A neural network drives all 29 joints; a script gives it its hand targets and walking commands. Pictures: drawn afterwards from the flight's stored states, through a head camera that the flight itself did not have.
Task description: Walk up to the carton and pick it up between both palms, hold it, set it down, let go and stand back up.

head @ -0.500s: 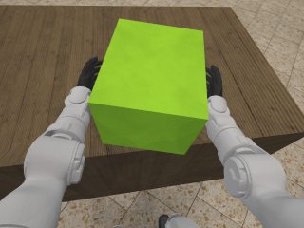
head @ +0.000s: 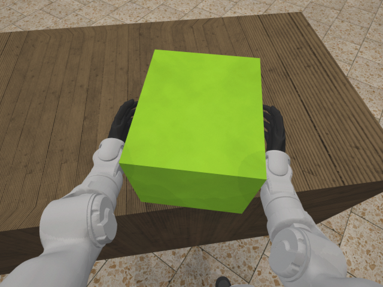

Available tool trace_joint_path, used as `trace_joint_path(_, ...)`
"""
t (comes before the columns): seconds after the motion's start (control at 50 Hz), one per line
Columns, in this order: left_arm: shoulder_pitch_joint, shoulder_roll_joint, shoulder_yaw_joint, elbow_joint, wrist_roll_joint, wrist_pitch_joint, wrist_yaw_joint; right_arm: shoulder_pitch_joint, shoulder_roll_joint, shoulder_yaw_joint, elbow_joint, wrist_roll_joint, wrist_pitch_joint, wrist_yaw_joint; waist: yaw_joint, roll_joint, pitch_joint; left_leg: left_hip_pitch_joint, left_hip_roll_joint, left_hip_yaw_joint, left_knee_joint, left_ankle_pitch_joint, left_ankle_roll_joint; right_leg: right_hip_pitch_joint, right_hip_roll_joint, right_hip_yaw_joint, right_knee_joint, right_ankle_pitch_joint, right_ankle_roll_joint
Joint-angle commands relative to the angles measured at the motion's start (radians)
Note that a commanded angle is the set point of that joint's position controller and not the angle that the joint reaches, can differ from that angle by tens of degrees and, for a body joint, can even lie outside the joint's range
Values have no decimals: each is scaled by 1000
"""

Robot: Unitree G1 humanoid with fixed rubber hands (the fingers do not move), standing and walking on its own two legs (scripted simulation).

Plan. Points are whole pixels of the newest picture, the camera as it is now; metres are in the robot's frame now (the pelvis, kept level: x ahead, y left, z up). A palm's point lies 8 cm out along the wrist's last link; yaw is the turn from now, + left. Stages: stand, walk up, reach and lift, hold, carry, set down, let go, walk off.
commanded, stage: reach and lift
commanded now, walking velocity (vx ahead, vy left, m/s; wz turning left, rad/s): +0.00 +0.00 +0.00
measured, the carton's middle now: (198, 132) +0.44 -0.05 +0.01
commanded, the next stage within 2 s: none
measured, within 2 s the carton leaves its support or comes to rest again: leaves its support in 1.66 s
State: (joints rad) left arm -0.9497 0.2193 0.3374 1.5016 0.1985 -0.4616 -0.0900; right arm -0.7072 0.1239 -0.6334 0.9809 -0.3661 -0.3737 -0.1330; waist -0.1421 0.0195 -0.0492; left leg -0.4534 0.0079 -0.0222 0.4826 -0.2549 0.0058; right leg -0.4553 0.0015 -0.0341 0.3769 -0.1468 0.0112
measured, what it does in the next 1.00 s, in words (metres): stands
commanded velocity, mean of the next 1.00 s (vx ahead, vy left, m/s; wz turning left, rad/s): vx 0.00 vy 0.00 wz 0.00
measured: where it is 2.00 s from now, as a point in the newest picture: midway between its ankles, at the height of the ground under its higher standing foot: outside the picture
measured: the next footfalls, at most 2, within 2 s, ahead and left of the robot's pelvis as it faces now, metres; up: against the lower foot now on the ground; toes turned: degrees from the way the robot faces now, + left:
none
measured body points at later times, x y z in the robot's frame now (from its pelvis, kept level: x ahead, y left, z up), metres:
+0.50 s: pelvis +0.00 +0.00 +0.00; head +0.09 +0.02 +0.45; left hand +0.46 +0.12 +0.03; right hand +0.38 -0.21 +0.03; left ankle -0.02 +0.11 -0.74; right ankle +0.01 -0.13 -0.74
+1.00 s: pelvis +0.00 +0.00 +0.00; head +0.09 +0.02 +0.45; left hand +0.46 +0.12 +0.03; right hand +0.38 -0.21 +0.03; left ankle -0.02 +0.11 -0.74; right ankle +0.01 -0.13 -0.74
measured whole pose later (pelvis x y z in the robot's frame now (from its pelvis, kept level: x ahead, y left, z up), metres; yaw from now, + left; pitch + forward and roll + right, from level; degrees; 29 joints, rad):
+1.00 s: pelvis +0.00 +0.00 +0.00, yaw -1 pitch +15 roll -2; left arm -0.91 0.20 0.23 1.40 0.19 -0.43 -0.05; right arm -0.68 0.08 -0.55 1.07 -0.27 -0.47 -0.18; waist -0.11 -0.01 -0.09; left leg -0.46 0.03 0.00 0.42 -0.22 0.00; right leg -0.45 0.01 -0.04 0.28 -0.09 0.00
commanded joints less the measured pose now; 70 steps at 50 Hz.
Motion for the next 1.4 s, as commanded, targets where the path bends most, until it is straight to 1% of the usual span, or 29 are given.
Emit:
trace_joint_path(0.0,-491,-483,-99,-102,72,-19,-90,-394,494,344,78,-106,3,166,3,50,-574,162,3,45,-46,479,-89,450,-8,-35,42,490,-12)
trace_joint_path(0.04,-475,-470,-88,-118,70,-15,-88,-390,507,354,79,-96,8,165,17,35,-564,166,2,51,-51,470,-86,474,-9,-26,38,500,-17)
trace_joint_path(0.06,-470,-488,-94,-106,73,-9,-89,-395,498,358,77,-96,4,162,4,42,-559,178,0,49,-59,474,-86,474,-11,-29,35,507,-12)
trace_joint_path(0.1,-482,-502,-117,-141,67,-2,-88,-392,499,362,78,-85,-2,159,12,60,-551,185,1,54,-57,500,-100,475,-1,-26,28,510,-17)
trace_joint_path(0.14,-468,-507,-110,-152,77,9,-86,-406,501,359,68,-87,1,158,27,78,-540,188,2,53,-59,498,-88,453,-7,-22,19,488,-13)
trace_joint_path(0.2,-464,-517,-118,-170,77,20,-81,-389,508,360,63,-87,-1,152,15,63,-531,196,3,52,-68,478,-91,469,-4,-34,8,489,-12)
trace_joint_path(0.28,-478,-560,-146,-191,80,28,-78,-420,499,353,52,-79,-15,145,19,100,-574,231,5,56,-62,482,-102,440,0,-38,-9,438,-16)
trace_joint_path(0.32,-443,-543,-141,-192,82,30,-75,-399,509,370,49,-69,-16,147,28,70,-549,222,11,64,-63,503,-95,451,-1,-34,3,483,-19)
trace_joint_path(0.36,-420,-538,-115,-173,93,34,-83,-390,528,388,37,-62,-11,143,38,48,-548,159,-5,72,-74,457,-85,532,-11,-23,16,531,-13)
trace_joint_path(0.4,-453,-531,-110,-185,104,31,-84,-394,522,360,56,-74,-15,140,23,72,-552,113,-4,81,-89,393,-84,542,-14,-36,16,502,-5)
trace_joint_path(0.52,-465,-550,-118,-189,100,25,-81,-398,527,355,58,-70,-28,132,20,66,-573,185,1,75,-82,440,-86,458,-2,-40,-4,456,-12)
trace_joint_path(0.54,-468,-544,-123,-192,93,26,-78,-403,532,363,54,-78,-26,134,24,47,-580,180,-2,82,-78,447,-83,485,-2,-35,-1,489,-16)
trace_joint_path(0.56,-465,-553,-108,-177,105,32,-78,-407,528,373,68,-73,-28,134,42,55,-565,156,-5,85,-89,438,-82,498,-3,-37,3,477,-13)
trace_joint_path(0.6,-474,-538,-114,-174,106,32,-76,-413,524,367,70,-73,-23,133,44,64,-549,160,0,79,-89,443,-79,477,-7,-34,-3,458,-16)
trace_joint_path(0.64,-478,-549,-132,-199,84,27,-68,-414,514,355,83,-71,-25,134,29,64,-569,205,12,68,-79,484,-84,441,3,-44,-5,441,-15)
trace_joint_path(0.66,-491,-540,-124,-191,91,24,-71,-423,523,359,83,-72,-33,136,44,60,-578,199,7,80,-72,469,-86,439,6,-39,-5,433,-19)
trace_joint_path(0.74,-511,-586,-167,-227,70,0,-61,-443,524,394,65,-59,-72,125,28,77,-650,209,4,76,-56,567,-98,465,9,-48,4,536,-16)
trace_joint_path(0.76,-523,-582,-175,-239,65,-3,-57,-426,522,393,95,-61,-68,125,35,93,-628,202,10,74,-58,544,-98,451,5,-34,-1,494,-21)
trace_joint_path(0.8,-522,-571,-174,-227,68,-17,-55,-452,533,404,73,-56,-85,127,50,62,-657,214,12,77,-54,565,-93,460,5,-35,2,537,-23)
trace_joint_path(0.88,-565,-617,-229,-277,43,-53,-42,-491,520,421,79,-44,-134,119,34,104,-706,227,9,66,-43,618,-104,439,11,-44,0,555,-25)
trace_joint_path(0.9,-578,-611,-241,-282,31,-60,-38,-497,534,435,85,-40,-138,122,52,101,-720,240,13,66,-39,616,-102,428,10,-36,-1,535,-26)
trace_joint_path(0.98,-579,-620,-248,-287,31,-79,-32,-502,535,460,112,-10,-169,115,50,110,-724,209,7,69,-42,612,-104,474,7,-24,9,606,-32)
trace_joint_path(1.06,-641,-647,-293,-339,5,-112,-20,-547,518,492,115,-8,-202,113,50,115,-776,255,2,59,-37,639,-102,384,13,-30,-10,533,-30)
trace_joint_path(1.08,-650,-633,-294,-331,-5,-119,-16,-558,518,490,104,-8,-209,111,44,88,-787,242,2,62,-38,626,-99,381,17,-33,-12,553,-24)
trace_joint_path(1.12,-648,-640,-304,-307,-18,-122,-19,-570,526,493,114,-1,-206,104,48,84,-778,200,-1,62,-44,557,-91,403,6,-18,-3,545,-26)
trace_joint_path(1.14,-663,-652,-325,-335,-31,-126,-13,-579,522,508,103,9,-209,108,33,87,-798,220,-5,53,-39,587,-95,369,19,-28,-3,539,-22)
trace_joint_path(1.2,-690,-621,-311,-300,-33,-125,-20,-579,541,528,136,24,-192,100,55,55,-773,182,-11,64,-60,481,-72,378,7,-13,-8,496,-22)
trace_joint_path(1.32,-753,-653,-383,-342,-83,-134,-19,-581,553,529,140,26,-187,100,21,102,-879,196,-15,64,-54,423,-81,324,7,-21,-7,441,-24)
trace_joint_path(1.38,-724,-664,-384,-314,-96,-117,-18,-593,555,553,114,58,-156,104,29,65,-853,155,-19,62,-65,353,-65,316,6,-12,-5,393,-17)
